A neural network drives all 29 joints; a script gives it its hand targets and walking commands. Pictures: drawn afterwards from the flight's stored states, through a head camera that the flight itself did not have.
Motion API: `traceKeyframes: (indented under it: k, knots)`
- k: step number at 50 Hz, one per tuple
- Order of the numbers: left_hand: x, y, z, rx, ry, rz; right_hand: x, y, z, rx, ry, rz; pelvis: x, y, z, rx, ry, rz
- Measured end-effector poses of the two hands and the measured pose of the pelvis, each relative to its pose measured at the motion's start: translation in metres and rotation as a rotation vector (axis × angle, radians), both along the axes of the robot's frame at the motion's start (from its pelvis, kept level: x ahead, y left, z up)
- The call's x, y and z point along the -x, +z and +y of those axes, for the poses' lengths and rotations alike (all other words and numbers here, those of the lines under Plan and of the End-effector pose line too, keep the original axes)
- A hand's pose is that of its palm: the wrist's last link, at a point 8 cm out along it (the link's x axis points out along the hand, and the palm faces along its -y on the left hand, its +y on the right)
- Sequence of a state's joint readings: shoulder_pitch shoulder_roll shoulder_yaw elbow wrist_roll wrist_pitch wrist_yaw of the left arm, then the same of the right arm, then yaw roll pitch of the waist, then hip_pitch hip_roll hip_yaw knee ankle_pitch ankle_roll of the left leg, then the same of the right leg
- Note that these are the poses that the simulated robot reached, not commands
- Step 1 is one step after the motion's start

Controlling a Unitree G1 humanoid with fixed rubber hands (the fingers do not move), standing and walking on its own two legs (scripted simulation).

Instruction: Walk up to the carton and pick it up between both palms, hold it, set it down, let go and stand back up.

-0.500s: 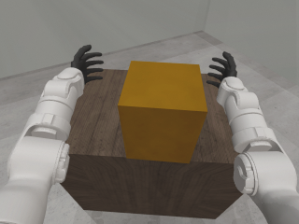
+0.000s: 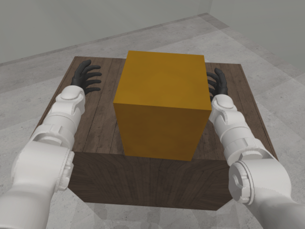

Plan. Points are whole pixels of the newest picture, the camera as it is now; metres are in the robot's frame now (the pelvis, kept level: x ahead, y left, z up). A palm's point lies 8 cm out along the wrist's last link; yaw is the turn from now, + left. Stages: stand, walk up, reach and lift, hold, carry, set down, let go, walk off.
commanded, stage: reach and lift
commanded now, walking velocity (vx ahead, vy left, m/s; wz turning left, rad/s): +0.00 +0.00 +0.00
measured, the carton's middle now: (161, 109) +0.44 -0.03 +0.05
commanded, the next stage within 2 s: none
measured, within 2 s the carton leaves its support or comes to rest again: neither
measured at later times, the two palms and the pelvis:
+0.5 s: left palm (90, 90) +0.46 +0.17 +0.11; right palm (216, 99) +0.43 -0.17 +0.10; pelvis +0.00 +0.00 +0.00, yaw +0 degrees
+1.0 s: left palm (101, 93) +0.46 +0.14 +0.11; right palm (210, 102) +0.42 -0.16 +0.10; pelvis +0.00 +0.00 +0.00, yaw +0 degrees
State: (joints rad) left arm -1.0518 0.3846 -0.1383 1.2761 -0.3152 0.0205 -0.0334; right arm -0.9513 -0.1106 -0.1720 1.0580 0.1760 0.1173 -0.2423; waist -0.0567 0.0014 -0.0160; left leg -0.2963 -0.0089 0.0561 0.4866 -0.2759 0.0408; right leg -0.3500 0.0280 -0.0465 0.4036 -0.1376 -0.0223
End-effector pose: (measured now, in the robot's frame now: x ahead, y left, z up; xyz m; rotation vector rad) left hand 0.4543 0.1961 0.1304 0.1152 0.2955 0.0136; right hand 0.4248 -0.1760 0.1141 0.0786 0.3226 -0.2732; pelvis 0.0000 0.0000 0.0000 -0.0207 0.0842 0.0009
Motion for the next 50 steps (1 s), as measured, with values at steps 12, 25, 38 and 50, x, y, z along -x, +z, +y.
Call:
traceKeyframes:
  k: [12,25,38,50]
  knots:
    - [-0.006,-0.016,-0.022,0.049,-0.033,-0.002,-0.005,-0.012,-0.001,0.007,-0.007,-0.021,-0.003,-0.001,-0.001,-0.001,-0.001,0.048]
    - [-0.007,-0.015,-0.025,0.056,-0.035,-0.013,-0.005,-0.013,0.001,0.007,-0.004,-0.030,-0.004,-0.001,-0.001,-0.002,-0.001,0.064]
    - [-0.003,-0.020,-0.060,0.093,-0.079,-0.005,-0.002,-0.012,0.009,0.012,-0.014,-0.035,-0.003,-0.001,-0.002,-0.002,-0.001,0.063]
    - [-0.002,-0.021,-0.052,0.092,-0.071,-0.023,0.005,-0.013,0.019,0.010,-0.034,-0.079,-0.002,-0.001,-0.002,-0.002,-0.001,0.061]
